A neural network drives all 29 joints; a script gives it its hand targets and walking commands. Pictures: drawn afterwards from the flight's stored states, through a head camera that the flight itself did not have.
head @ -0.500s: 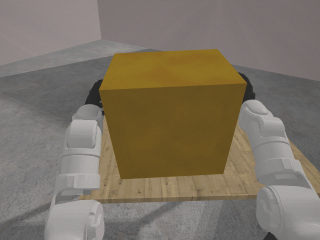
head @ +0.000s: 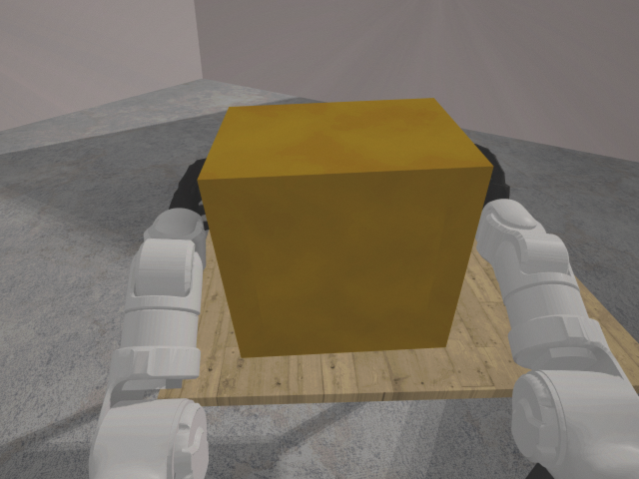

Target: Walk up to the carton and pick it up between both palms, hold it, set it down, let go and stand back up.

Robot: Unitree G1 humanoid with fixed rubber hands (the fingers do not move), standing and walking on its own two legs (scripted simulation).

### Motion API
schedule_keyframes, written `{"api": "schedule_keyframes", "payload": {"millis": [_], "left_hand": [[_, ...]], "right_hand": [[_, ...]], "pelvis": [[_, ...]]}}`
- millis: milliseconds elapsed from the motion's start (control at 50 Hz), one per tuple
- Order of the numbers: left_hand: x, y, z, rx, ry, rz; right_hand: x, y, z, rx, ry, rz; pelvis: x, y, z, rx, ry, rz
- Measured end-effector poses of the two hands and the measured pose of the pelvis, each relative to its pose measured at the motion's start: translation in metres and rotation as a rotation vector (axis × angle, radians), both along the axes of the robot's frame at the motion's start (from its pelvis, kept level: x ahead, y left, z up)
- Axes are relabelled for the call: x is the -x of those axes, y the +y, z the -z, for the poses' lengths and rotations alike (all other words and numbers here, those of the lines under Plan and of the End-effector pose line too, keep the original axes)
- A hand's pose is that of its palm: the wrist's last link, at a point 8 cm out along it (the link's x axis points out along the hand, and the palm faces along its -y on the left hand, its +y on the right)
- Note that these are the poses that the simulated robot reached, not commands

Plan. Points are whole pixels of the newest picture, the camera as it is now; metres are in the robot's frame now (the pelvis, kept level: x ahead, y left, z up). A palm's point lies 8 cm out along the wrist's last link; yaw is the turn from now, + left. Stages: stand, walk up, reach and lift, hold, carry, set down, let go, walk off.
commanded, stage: hold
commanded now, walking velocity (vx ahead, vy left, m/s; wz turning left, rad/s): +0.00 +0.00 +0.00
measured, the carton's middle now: (337, 227) +0.40 -0.01 +0.19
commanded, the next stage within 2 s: set down in 0.16 s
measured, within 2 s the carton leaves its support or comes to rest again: neither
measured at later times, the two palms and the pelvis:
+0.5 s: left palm (175, 212) +0.38 +0.19 +0.23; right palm (474, 197) +0.37 -0.17 +0.25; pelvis +0.00 +0.00 +0.00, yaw +0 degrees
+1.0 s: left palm (194, 224) +0.42 +0.18 +0.18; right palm (457, 227) +0.40 -0.18 +0.19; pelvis +0.05 +0.00 +0.00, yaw +0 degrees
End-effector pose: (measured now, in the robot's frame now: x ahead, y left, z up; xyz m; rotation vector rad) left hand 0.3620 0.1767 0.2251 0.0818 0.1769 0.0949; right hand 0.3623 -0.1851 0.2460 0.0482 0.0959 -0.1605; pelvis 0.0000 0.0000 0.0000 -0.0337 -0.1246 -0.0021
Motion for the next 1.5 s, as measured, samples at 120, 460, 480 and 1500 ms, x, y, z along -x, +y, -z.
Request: {"api": "schedule_keyframes", "payload": {"millis": [120, 460, 480, 1500], "left_hand": [[0.000, 0.000, 0.000, 0.000, 0.001, 0.000], [-0.010, 0.013, -0.003, 0.022, -0.104, 0.001], [-0.012, 0.015, -0.002, 0.023, -0.110, 0.002], [-0.053, 0.005, 0.080, 0.033, -0.004, 0.057]], "right_hand": [[0.000, 0.000, 0.000, 0.000, 0.000, 0.000], [-0.007, 0.013, -0.009, 0.033, -0.117, 0.000], [-0.008, 0.015, -0.009, 0.044, -0.126, 0.000], [-0.031, 0.006, 0.075, 0.084, -0.084, 0.054]], "pelvis": [[0.000, 0.000, 0.000, 0.000, 0.000, 0.000], [-0.003, 0.000, 0.000, 0.000, 0.005, 0.000], [-0.004, 0.000, 0.000, -0.001, 0.006, -0.001], [-0.039, 0.003, -0.001, -0.004, -0.022, -0.007]]}}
